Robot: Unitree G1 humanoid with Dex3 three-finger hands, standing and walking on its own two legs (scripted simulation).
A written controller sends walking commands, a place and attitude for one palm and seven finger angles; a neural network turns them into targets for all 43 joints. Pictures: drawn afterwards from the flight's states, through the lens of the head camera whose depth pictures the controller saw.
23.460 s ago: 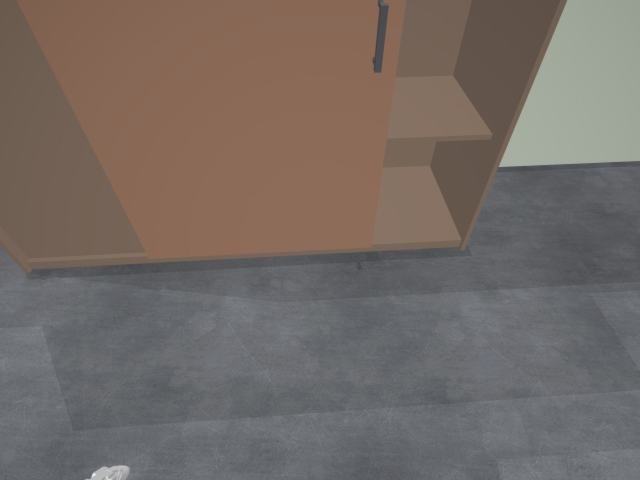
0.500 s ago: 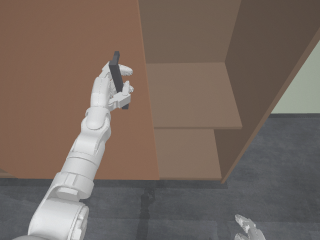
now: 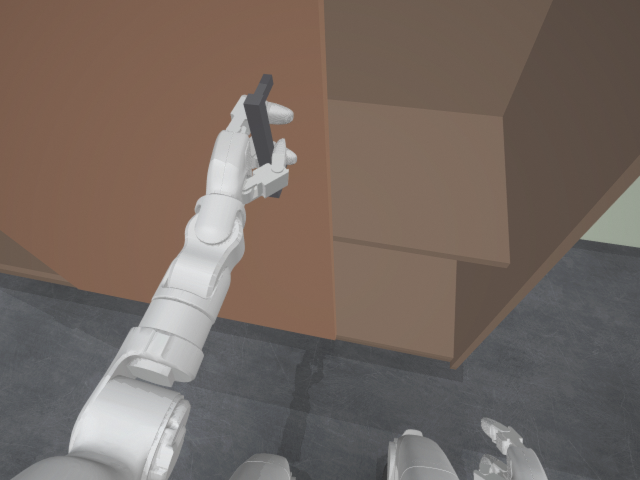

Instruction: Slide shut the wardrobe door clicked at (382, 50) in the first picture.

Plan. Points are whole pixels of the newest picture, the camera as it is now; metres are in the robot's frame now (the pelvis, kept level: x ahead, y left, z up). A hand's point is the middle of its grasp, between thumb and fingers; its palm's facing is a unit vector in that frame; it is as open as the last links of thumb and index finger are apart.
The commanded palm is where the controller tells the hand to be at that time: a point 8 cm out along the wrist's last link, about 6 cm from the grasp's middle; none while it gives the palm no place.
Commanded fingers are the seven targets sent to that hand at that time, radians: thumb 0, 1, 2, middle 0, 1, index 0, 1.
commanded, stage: step sideways, sliding the door along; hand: left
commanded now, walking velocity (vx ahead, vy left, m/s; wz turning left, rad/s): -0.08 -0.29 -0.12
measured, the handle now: (270, 141) +0.47 +0.14 +0.12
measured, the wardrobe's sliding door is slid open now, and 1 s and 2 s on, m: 0.35 0.09 0.00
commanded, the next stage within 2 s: stop walking and hold the door there in 1.66 s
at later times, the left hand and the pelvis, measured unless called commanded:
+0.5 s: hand (370, 182) +0.42 +0.01 +0.12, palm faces +0.10 -0.99 -0.11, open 6.0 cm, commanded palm +0.39 -0.01 +0.13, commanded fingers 0.00 0.90 0.90 -0.45 -1.40 -0.45 -1.40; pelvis +0.03 -0.11 +0.00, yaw +3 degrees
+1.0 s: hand (506, 204) +0.40 -0.14 +0.12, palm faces -0.03 -0.98 -0.17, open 5.8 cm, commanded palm +0.38 -0.14 +0.13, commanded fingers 0.00 0.90 0.90 -0.45 -1.40 -0.45 -1.40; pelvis +0.03 -0.22 -0.01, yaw +1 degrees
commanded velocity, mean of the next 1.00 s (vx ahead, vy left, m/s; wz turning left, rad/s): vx -0.17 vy -0.28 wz -0.19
